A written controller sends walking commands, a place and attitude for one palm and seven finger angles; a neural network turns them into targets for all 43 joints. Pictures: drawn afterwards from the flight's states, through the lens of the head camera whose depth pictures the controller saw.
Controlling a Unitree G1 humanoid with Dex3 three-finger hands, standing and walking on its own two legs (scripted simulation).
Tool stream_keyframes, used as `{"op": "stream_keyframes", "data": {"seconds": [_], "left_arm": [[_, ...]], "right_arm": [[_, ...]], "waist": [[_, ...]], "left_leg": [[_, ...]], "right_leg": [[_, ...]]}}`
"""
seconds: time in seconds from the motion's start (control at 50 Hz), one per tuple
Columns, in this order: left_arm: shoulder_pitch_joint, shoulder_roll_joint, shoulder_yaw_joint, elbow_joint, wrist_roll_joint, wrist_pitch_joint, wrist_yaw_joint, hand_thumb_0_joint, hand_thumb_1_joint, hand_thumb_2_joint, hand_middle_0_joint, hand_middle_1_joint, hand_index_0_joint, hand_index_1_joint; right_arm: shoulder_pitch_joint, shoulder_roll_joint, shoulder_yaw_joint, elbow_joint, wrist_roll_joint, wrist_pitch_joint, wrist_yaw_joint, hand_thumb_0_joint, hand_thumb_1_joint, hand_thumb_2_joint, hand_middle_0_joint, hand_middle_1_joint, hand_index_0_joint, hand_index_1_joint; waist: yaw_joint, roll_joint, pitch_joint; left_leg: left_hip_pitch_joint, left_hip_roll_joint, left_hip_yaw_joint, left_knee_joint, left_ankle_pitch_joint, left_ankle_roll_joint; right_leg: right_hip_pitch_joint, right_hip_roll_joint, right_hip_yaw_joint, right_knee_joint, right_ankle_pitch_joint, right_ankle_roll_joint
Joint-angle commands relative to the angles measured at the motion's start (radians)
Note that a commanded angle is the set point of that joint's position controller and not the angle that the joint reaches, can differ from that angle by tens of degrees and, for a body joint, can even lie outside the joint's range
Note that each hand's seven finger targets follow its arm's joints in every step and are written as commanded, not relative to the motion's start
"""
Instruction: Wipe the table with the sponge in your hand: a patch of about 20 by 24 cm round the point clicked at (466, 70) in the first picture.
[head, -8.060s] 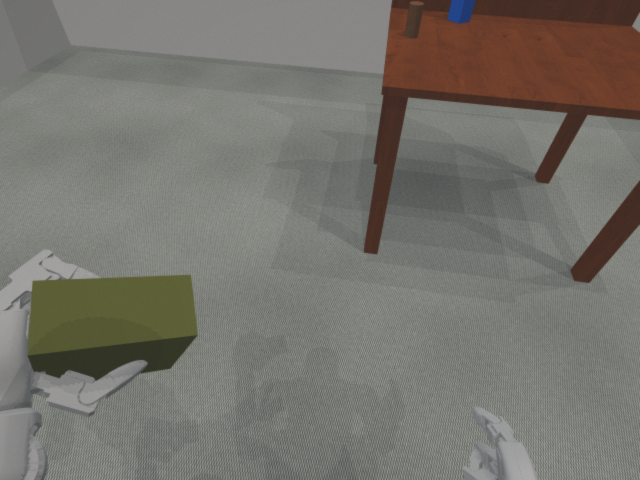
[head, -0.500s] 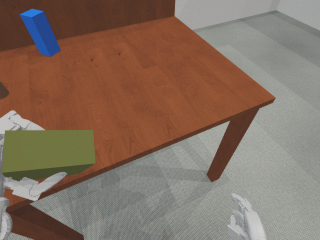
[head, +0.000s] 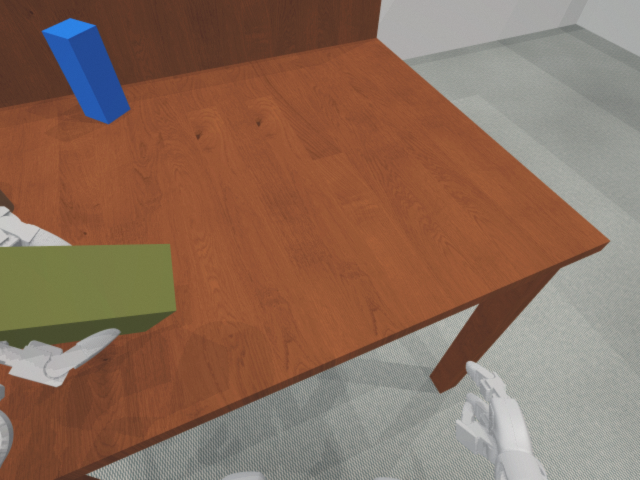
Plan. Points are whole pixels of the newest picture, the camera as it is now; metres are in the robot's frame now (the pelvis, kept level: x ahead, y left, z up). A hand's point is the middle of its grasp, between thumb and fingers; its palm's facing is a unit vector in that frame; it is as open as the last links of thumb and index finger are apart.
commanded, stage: come to a stop and stand still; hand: left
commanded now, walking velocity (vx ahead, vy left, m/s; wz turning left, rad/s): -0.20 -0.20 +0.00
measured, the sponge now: (109, 296) +0.24 +0.21 +0.16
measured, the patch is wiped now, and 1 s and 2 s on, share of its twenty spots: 0.00 0.00 0.00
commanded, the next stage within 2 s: look again from close up in 0.96 s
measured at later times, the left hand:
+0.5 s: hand (50, 289) +0.24 +0.26 +0.17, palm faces +0.41 -0.85 -0.32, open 10.1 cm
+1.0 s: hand (19, 300) +0.23 +0.28 +0.17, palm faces +0.42 -0.85 -0.32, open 10.1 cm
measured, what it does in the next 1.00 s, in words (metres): steps on the spot: right foot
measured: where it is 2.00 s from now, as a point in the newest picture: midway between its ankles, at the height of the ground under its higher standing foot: outside the picture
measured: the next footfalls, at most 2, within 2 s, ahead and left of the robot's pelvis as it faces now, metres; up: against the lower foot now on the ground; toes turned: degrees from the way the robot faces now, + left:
right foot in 0.08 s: +0.07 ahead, -0.09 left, +0.00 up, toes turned -3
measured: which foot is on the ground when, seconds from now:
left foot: down 0.00-1.00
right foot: up 0.00-0.06, down 0.08-1.00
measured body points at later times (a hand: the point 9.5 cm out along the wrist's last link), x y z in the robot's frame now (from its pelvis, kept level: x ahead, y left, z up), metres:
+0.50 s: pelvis +0.02 +0.01 +0.02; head +0.03 +0.02 +0.47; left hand +0.21 +0.30 +0.19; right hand +0.22 -0.22 -0.05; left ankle +0.05 +0.13 -0.72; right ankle +0.03 -0.09 -0.72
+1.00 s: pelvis +0.01 +0.04 +0.02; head +0.03 +0.05 +0.47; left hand +0.20 +0.32 +0.19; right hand +0.20 -0.17 -0.05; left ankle +0.05 +0.13 -0.72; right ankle +0.03 -0.09 -0.72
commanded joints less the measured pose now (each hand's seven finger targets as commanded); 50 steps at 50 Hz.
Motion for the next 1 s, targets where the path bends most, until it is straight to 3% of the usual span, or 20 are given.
{"op": "stream_keyframes", "data": {"seconds": [0.0,0.04,0.08,0.12,0.14,0.16,0.22,0.24,0.3,0.32,0.34,0.4,0.42,0.5,0.52,0.64,0.74,0.82,0.94,0.98], "left_arm": [[-0.041,0.143,0.107,-0.332,0.006,-0.029,0.016,0.000,0.100,1.300,-1.200,-1.600,-1.200,-1.600],[0.007,0.115,0.076,-0.350,0.002,-0.020,0.009,0.000,0.100,1.300,-1.200,-1.600,-1.200,-1.600],[0.003,0.140,0.097,-0.352,-0.004,-0.016,0.009,0.000,0.100,1.300,-1.200,-1.600,-1.200,-1.600],[0.035,0.103,0.074,-0.290,-0.014,0.018,0.008,0.000,0.100,1.300,-1.200,-1.600,-1.200,-1.600],[0.033,0.073,0.045,-0.275,-0.023,0.026,0.007,0.000,0.100,1.300,-1.200,-1.600,-1.200,-1.600],[-0.001,0.094,0.057,-0.267,-0.026,0.030,0.009,0.000,0.100,1.300,-1.200,-1.600,-1.200,-1.600],[-0.035,0.121,0.071,-0.205,-0.024,0.042,0.018,0.000,0.100,1.300,-1.200,-1.600,-1.200,-1.600],[-0.036,0.073,0.035,-0.174,-0.026,0.043,0.015,0.000,0.100,1.300,-1.200,-1.600,-1.200,-1.600],[-0.073,0.089,0.036,-0.185,-0.019,0.046,0.014,0.000,0.100,1.300,-1.200,-1.600,-1.200,-1.600],[-0.096,0.107,0.040,-0.213,-0.016,0.043,0.017,0.000,0.100,1.300,-1.200,-1.600,-1.200,-1.600],[-0.080,0.072,0.011,-0.204,-0.017,0.042,0.014,0.000,0.100,1.300,-1.200,-1.600,-1.200,-1.600],[-0.069,0.086,0.011,-0.272,-0.016,0.039,0.015,0.000,0.100,1.300,-1.200,-1.600,-1.200,-1.600],[-0.071,0.111,0.025,-0.302,-0.012,0.033,0.021,0.000,0.100,1.300,-1.200,-1.600,-1.200,-1.600],[0.004,0.114,0.050,-0.314,-0.018,0.018,0.021,0.000,0.100,1.300,-1.200,-1.600,-1.200,-1.600],[0.023,0.144,0.079,-0.311,-0.016,0.015,0.025,0.000,0.100,1.300,-1.200,-1.600,-1.200,-1.600],[0.069,0.078,0.047,-0.199,-0.025,0.018,0.012,0.000,0.100,1.300,-1.200,-1.600,-1.200,-1.600],[-0.045,0.056,-0.002,-0.189,-0.011,0.022,0.010,0.000,0.100,1.300,-1.200,-1.600,-1.200,-1.600],[-0.130,0.095,0.009,-0.254,0.003,0.022,0.018,0.000,0.100,1.300,-1.200,-1.600,-1.200,-1.600],[-0.078,0.084,0.019,-0.264,0.004,0.014,0.022,0.000,0.100,1.300,-1.200,-1.600,-1.200,-1.600],[-0.040,0.085,0.032,-0.259,-0.002,0.013,0.019,0.000,0.100,1.300,-1.200,-1.600,-1.200,-1.600]], "right_arm": [[-0.026,-0.121,-0.009,-0.147,0.010,-0.068,0.003,0.000,-0.900,-0.900,0.200,0.300,0.200,0.300],[-0.039,-0.120,0.014,-0.156,0.010,-0.076,0.001,0.000,-0.900,-0.900,0.200,0.300,0.200,0.300],[-0.049,-0.123,0.018,-0.159,0.005,-0.084,-0.007,0.000,-0.900,-0.900,0.200,0.300,0.200,0.300],[-0.031,-0.131,0.001,-0.149,0.015,-0.080,-0.013,0.000,-0.900,-0.900,0.200,0.300,0.200,0.300],[-0.016,-0.131,0.008,-0.136,0.007,-0.068,-0.013,0.000,-0.900,-0.900,0.200,0.300,0.200,0.300],[-0.029,-0.129,0.009,-0.133,0.009,-0.065,-0.020,0.000,-0.900,-0.900,0.200,0.300,0.200,0.300],[-0.057,-0.134,0.016,-0.126,0.012,-0.055,-0.042,0.000,-0.900,-0.900,0.200,0.300,0.200,0.300],[-0.048,-0.132,0.023,-0.123,0.004,-0.047,-0.044,0.000,-0.900,-0.900,0.200,0.300,0.200,0.300],[-0.058,-0.141,0.014,-0.133,0.008,-0.044,-0.051,0.000,-0.900,-0.900,0.200,0.300,0.200,0.300],[-0.080,-0.144,0.013,-0.134,0.013,-0.048,-0.053,0.000,-0.900,-0.900,0.200,0.300,0.200,0.300],[-0.065,-0.142,0.017,-0.134,0.005,-0.047,-0.052,0.000,-0.900,-0.900,0.200,0.300,0.200,0.300],[-0.063,-0.153,0.005,-0.150,0.008,-0.054,-0.047,0.000,-0.900,-0.900,0.200,0.300,0.200,0.300],[-0.079,-0.154,0.004,-0.148,0.013,-0.056,-0.047,0.000,-0.900,-0.900,0.200,0.300,0.200,0.300],[-0.050,-0.159,-0.003,-0.159,0.008,-0.052,-0.041,0.000,-0.900,-0.900,0.200,0.300,0.200,0.300],[-0.057,-0.160,-0.003,-0.155,0.011,-0.050,-0.042,0.000,-0.900,-0.900,0.200,0.300,0.200,0.300],[-0.034,-0.152,0.002,-0.155,0.010,-0.032,-0.040,0.000,-0.900,-0.900,0.200,0.300,0.200,0.300],[-0.041,-0.155,0.007,-0.145,0.008,-0.041,-0.041,0.000,-0.900,-0.900,0.200,0.300,0.200,0.300],[-0.052,-0.158,0.004,-0.143,0.009,-0.054,-0.041,0.000,-0.900,-0.900,0.200,0.300,0.200,0.300],[-0.042,-0.145,0.009,-0.144,0.000,-0.055,-0.035,0.000,-0.900,-0.900,0.200,0.300,0.200,0.300],[-0.036,-0.145,0.005,-0.149,0.001,-0.055,-0.032,0.000,-0.900,-0.900,0.200,0.300,0.200,0.300]], "waist": [[0.011,0.252,-0.278],[0.006,0.228,-0.261],[0.000,0.161,-0.257],[-0.006,0.026,-0.225],[-0.011,-0.001,-0.215],[-0.016,0.035,-0.215],[-0.014,0.083,-0.214],[-0.012,0.075,-0.196],[-0.002,0.078,-0.210],[-0.001,0.117,-0.217],[0.002,0.100,-0.214],[0.009,0.115,-0.260],[0.008,0.161,-0.264],[0.011,0.157,-0.276],[0.011,0.170,-0.282],[0.006,0.101,-0.216],[0.003,0.098,-0.177],[0.005,0.120,-0.202],[0.013,0.146,-0.202],[0.013,0.136,-0.222]], "left_leg": [[0.201,0.231,-0.176,-0.154,0.641,0.098],[0.074,0.203,-0.159,-0.152,0.377,0.058],[-0.017,0.127,-0.131,-0.143,0.154,0.014],[0.036,0.068,-0.113,-0.083,0.018,-0.009],[0.063,0.060,-0.116,-0.042,0.037,-0.008],[0.089,0.059,-0.118,-0.043,0.041,-0.010],[0.122,0.090,-0.138,-0.143,0.041,0.003],[0.090,0.099,-0.150,-0.176,0.039,0.009],[0.076,0.103,-0.153,-0.208,0.096,0.015],[0.094,0.099,-0.146,-0.213,0.104,0.016],[0.084,0.096,-0.147,-0.217,0.125,0.017],[0.102,0.090,-0.145,-0.201,0.221,0.015],[0.108,0.088,-0.143,-0.208,0.204,0.014],[0.090,0.088,-0.153,-0.205,0.250,0.011],[0.096,0.092,-0.158,-0.215,0.236,0.009],[0.064,0.100,-0.158,-0.247,0.107,0.010],[0.059,0.100,-0.164,-0.276,-0.036,0.014],[0.064,0.092,-0.166,-0.281,-0.054,0.014],[0.032,0.093,-0.173,-0.300,-0.092,0.016],[0.037,0.090,-0.167,-0.280,-0.027,0.016]], "right_leg": [[0.051,0.007,-0.029,-0.339,0.149,-0.008],[0.196,0.026,-0.037,-0.518,0.338,-0.011],[0.260,-0.005,0.065,-0.552,0.525,-0.030],[0.139,-0.055,0.162,-0.615,0.419,-0.064],[0.092,-0.088,0.173,-0.650,0.395,-0.086],[0.060,-0.099,0.176,-0.663,0.384,-0.090],[0.047,-0.051,0.115,-0.651,0.320,-0.043],[0.068,-0.028,0.074,-0.645,0.314,-0.031],[0.143,-0.010,0.051,-0.624,0.413,-0.020],[0.147,-0.010,0.054,-0.618,0.435,-0.022],[0.163,-0.003,0.033,-0.617,0.454,-0.020],[0.217,-0.009,0.028,-0.594,0.543,-0.023],[0.211,-0.009,0.032,-0.586,0.527,-0.024],[0.240,-0.006,0.019,-0.578,0.556,-0.029],[0.234,-0.005,0.018,-0.570,0.531,-0.028],[0.172,0.006,0.013,-0.613,0.436,-0.022],[0.117,0.014,0.027,-0.647,0.309,-0.018],[0.144,0.014,0.033,-0.637,0.304,-0.020],[0.172,0.024,0.019,-0.626,0.302,-0.023],[0.196,0.017,0.020,-0.619,0.357,-0.026]]}}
